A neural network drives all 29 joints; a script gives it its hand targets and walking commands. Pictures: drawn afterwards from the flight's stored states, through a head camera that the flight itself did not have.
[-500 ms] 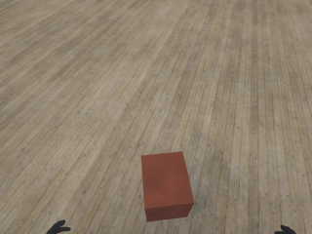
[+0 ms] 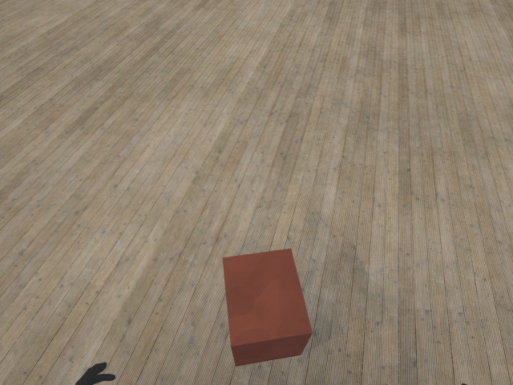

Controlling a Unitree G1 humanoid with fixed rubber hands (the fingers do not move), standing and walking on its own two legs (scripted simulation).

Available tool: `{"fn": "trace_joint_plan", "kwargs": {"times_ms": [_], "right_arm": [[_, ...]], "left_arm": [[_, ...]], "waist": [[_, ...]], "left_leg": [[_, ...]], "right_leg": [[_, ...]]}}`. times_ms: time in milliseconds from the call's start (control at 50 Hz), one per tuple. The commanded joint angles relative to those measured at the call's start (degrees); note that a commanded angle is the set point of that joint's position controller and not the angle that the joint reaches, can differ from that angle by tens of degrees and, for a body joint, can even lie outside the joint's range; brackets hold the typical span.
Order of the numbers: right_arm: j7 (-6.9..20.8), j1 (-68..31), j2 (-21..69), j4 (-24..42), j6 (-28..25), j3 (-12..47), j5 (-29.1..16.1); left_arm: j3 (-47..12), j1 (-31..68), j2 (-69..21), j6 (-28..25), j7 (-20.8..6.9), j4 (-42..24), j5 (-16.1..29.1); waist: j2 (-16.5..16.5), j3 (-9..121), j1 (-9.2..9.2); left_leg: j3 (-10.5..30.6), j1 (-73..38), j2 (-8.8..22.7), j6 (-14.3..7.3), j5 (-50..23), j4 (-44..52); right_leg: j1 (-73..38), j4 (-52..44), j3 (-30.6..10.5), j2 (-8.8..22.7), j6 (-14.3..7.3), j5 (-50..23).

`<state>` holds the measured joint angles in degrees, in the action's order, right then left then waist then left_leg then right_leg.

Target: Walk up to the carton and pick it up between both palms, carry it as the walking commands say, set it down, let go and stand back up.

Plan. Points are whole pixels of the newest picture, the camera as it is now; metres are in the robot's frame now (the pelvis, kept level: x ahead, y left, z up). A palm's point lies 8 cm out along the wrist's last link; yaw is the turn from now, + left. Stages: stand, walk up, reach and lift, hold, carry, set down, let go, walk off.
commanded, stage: reach and lift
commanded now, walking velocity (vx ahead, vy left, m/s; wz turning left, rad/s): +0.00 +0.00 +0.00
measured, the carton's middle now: (263, 308) +0.45 +0.01 -0.63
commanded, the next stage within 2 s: none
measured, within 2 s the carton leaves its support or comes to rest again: neither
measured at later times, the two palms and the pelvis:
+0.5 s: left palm (121, 333) +0.23 +0.28 -0.14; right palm (423, 332) +0.24 -0.27 -0.12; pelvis +0.00 +0.02 -0.04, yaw +4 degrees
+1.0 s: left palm (157, 300) +0.31 +0.24 -0.19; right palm (377, 285) +0.35 -0.23 -0.18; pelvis -0.07 -0.01 -0.09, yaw +5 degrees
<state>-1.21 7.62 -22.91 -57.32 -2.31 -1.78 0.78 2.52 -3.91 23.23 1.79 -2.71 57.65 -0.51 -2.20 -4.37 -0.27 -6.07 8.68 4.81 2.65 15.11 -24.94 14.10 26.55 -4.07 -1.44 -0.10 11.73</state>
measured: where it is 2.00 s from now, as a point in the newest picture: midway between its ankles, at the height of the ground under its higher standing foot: outside the picture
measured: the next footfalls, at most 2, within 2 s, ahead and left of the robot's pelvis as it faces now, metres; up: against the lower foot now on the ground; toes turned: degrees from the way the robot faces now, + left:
none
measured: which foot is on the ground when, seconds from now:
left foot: down 0.00-1.00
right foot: down 0.00-1.00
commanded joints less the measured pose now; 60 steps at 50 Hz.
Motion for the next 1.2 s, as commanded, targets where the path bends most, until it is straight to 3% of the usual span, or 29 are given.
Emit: {"fn": "trace_joint_plan", "kwargs": {"times_ms": [0,80,100,140,200,220,260,320,360,440,460,480,500,560,580,600,640,720,800,820,860,920,940,960,1080,1100,1140,1160,1180], "right_arm": [[3.0,-11.0,-2.5,30.1,5.0,-6.6,0.8],[4.1,1.3,-8.4,26.3,11.7,-10.3,3.0],[3.8,0.0,-6.6,28.6,13.2,-8.5,2.4],[3.7,2.9,-9.0,27.1,13.7,-12.7,5.1],[4.8,-3.0,-8.5,31.4,12.0,-12.3,4.6],[4.2,1.3,-8.9,29.0,12.5,-15.1,6.8],[4.1,-5.7,-9.7,32.9,12.4,-14.8,5.9],[6.0,-12.4,-7.6,27.8,12.8,-12.4,3.0],[5.1,-17.9,-10.8,32.0,10.8,-14.7,3.4],[5.0,-10.7,-6.2,20.6,11.6,-10.0,2.3],[4.8,-13.7,-8.0,23.8,11.3,-14.1,2.3],[5.5,-12.0,-5.1,19.9,10.6,-10.6,0.1],[5.9,-15.3,-5.8,21.9,9.7,-9.9,-0.1],[4.5,-20.9,-6.6,24.6,9.4,-11.2,-1.1],[4.1,-22.0,-6.9,26.6,9.0,-11.4,-0.4],[4.3,-24.0,-7.2,25.5,8.5,-13.1,0.7],[4.5,-30.6,-5.4,23.9,10.2,-10.8,-1.0],[3.9,-36.9,-7.1,23.7,11.2,-12.6,-1.8],[3.8,-50.5,-9.5,24.7,13.6,-13.3,-2.3],[4.2,-51.5,-6.3,20.1,14.7,-10.5,-4.5],[4.2,-53.4,-9.5,19.4,14.8,-14.8,-1.6],[5.5,-61.0,-4.8,15.7,16.3,-8.5,-3.9],[5.6,-64.0,-8.9,15.2,15.5,-13.2,-2.7],[4.7,-66.4,-7.6,16.5,14.9,-12.5,-2.8],[4.1,-72.8,-7.9,9.8,12.2,-15.4,-0.4],[4.6,-74.6,-4.4,10.7,12.8,-11.8,-2.8],[5.2,-81.0,-9.5,13.6,10.9,-16.7,-0.9],[5.5,-79.6,-5.9,8.8,11.3,-13.6,-2.8],[5.4,-80.7,-7.0,10.0,10.9,-14.4,-0.9]], "left_arm": [[6.0,7.4,2.1,1.9,-1.4,-26.4,-2.3],[7.3,-3.2,5.2,8.6,-1.4,-23.8,-2.9],[10.0,-3.4,5.8,9.5,-1.6,-25.0,-4.3],[6.9,-2.2,0.6,9.6,-0.8,-29.0,-3.7],[7.2,3.1,-0.2,7.3,-0.5,-36.0,-1.6],[5.3,1.4,-1.1,8.4,0.2,-34.4,-4.2],[8.0,5.5,1.3,8.6,1.1,-36.0,-4.6],[4.8,12.4,-2.5,9.1,1.5,-37.9,0.7],[6.6,16.2,0.5,8.7,2.5,-35.3,-1.4],[5.1,4.3,-4.4,9.6,3.0,-27.4,-1.7],[5.5,8.0,-5.4,9.7,3.1,-26.6,-1.8],[6.7,9.0,-4.0,8.5,3.5,-27.6,-2.2],[6.3,11.8,-3.7,7.6,3.2,-28.6,0.7],[11.2,15.2,-2.8,6.3,3.2,-27.6,-3.0],[9.7,15.4,-2.6,5.9,2.6,-26.3,-0.6],[9.0,20.4,-4.8,5.5,3.0,-27.3,-0.4],[11.5,27.1,-2.3,6.7,3.1,-28.9,-1.1],[7.9,34.8,-3.2,7.8,3.2,-30.0,1.1],[9.6,43.6,-0.7,11.4,5.2,-27.2,2.0],[9.5,42.4,-2.0,12.5,4.6,-25.4,0.1],[9.2,46.9,-3.9,12.9,4.9,-25.3,1.3],[11.4,50.8,-3.6,13.8,4.7,-20.3,3.3],[9.7,55.0,-4.8,13.8,4.8,-20.0,3.5],[15.3,59.2,0.3,11.4,4.4,-23.5,1.6],[13.4,66.1,-4.9,9.0,6.1,-18.7,2.9],[15.8,64.8,-3.1,9.5,5.3,-16.6,2.1],[13.3,71.4,-6.3,8.3,5.9,-19.4,1.7],[15.5,69.6,-4.4,8.0,5.9,-18.1,1.0],[16.8,70.1,-3.1,8.2,6.5,-15.9,0.8]], "waist": [[0.0,-5.4,2.58],[1.5,-0.8,-0.32],[-1.4,2.6,1.23],[4.5,8.9,-3.03],[0.7,15.7,-2.07],[2.7,14.3,-4.42],[-0.7,12.5,-3.17],[5.6,18.9,-2.71],[1.7,22.5,-4.15],[3.5,27.5,-0.25],[-0.6,30.5,-3.47],[6.5,28.4,-0.09],[0.9,33.2,-1.36],[1.5,34.8,1.61],[-3.7,36.4,-0.86],[-4.4,36.4,-2.68],[-0.6,34.5,0.57],[3.9,38.9,-2.22],[0.6,46.4,-2.86],[6.7,41.8,1.52],[4.1,42.8,-1.12],[-2.5,43.4,0.87],[-0.4,41.9,-2.02],[-0.4,45.9,1.25],[-0.7,54.3,-2.96],[0.2,52.4,1.27],[1.8,55.8,-2.28],[3.6,57.0,1.35],[0.1,57.9,-0.05]], "left_leg": [[0.6,11.0,-8.2,-1.1,8.2,-4.1],[-1.1,7.4,-8.1,-0.4,1.7,-4.7],[-0.3,7.2,-8.5,-1.0,-2.0,-5.3],[1.6,5.1,-6.0,0.7,-1.1,-3.7],[4.7,7.0,-5.6,-0.5,-11.3,-8.7],[4.8,6.9,-5.4,0.0,-14.5,-8.7],[5.2,9.6,-5.5,0.2,-12.1,-9.9],[4.7,9.9,-5.1,1.2,-13.6,-14.4],[4.7,15.1,-5.8,1.2,-18.7,-17.5],[4.7,17.1,-6.9,3.6,-33.6,-20.7],[4.8,19.6,-7.5,2.2,-28.5,-20.9],[5.5,20.4,-7.1,2.3,-31.9,-22.0],[6.4,17.0,-6.8,2.0,-32.1,-23.9],[3.2,31.5,-8.1,2.4,-24.0,-23.1],[3.5,31.1,-8.6,1.8,-21.7,-24.1],[4.1,33.6,-8.0,1.6,-21.1,-23.5],[3.8,37.4,-7.9,0.9,-10.7,-23.7],[3.2,36.4,-7.7,1.2,-9.3,-24.5],[2.6,39.1,-7.1,0.9,-0.9,-25.6],[2.7,41.0,-7.2,1.3,1.0,-24.6],[2.6,41.3,-7.8,1.1,1.4,-23.5],[2.6,46.0,-8.1,-0.2,4.3,-24.3],[2.3,45.8,-7.7,0.8,6.5,-24.5],[1.1,50.2,-7.8,0.1,4.5,-26.2],[2.3,53.0,-8.7,0.6,-1.2,-28.4],[1.8,53.4,-9.0,0.3,-1.2,-29.6],[2.4,52.7,-8.3,0.5,-2.4,-30.4],[2.1,52.4,-9.3,0.7,-1.5,-29.8],[1.9,51.8,-9.1,0.5,-1.3,-30.8]], "right_leg": [[1.9,-2.6,7.4,0.6,0.7,11.2],[3.5,0.8,7.1,-0.7,2.1,3.2],[2.9,1.2,6.8,-1.1,2.5,1.0],[-1.8,3.9,7.6,-2.9,1.6,-2.0],[0.1,8.2,5.7,-1.6,1.4,-11.9],[1.2,8.7,7.0,-2.7,1.3,-14.3],[6.9,10.1,6.8,-2.6,2.3,-10.3],[9.9,14.4,7.6,-2.5,1.7,-6.9],[13.4,17.5,7.7,-2.6,2.9,-14.1],[15.9,21.1,7.7,-3.0,1.6,-25.1],[14.5,19.4,7.0,-3.2,1.7,-27.3],[19.3,21.3,7.0,-2.1,1.9,-25.4],[21.4,21.6,6.7,-2.2,2.0,-26.2],[14.9,21.4,3.9,-1.5,2.2,-30.8],[14.6,22.9,4.4,-1.3,3.1,-31.9],[17.4,22.9,4.7,-1.7,3.1,-28.2],[21.1,22.6,4.1,-0.3,2.9,-15.0],[23.4,22.4,4.9,-0.8,2.6,-11.4],[23.9,23.7,6.2,-0.9,2.1,-4.4],[27.2,23.4,5.7,0.1,1.6,-0.6],[26.7,24.3,7.4,-1.4,1.7,-0.7],[24.7,23.5,6.7,-1.3,2.0,3.5],[29.3,23.4,6.9,-1.3,2.1,5.6],[24.2,23.5,4.6,-0.6,2.7,3.1],[29.2,27.6,5.7,-0.9,2.1,-5.6],[30.7,27.7,4.6,-0.3,2.5,-4.7],[35.5,29.3,5.3,-1.3,2.1,-6.1],[33.1,29.9,6.0,-1.0,1.8,-5.1],[33.3,30.8,6.6,-1.4,2.7,-4.2]]}}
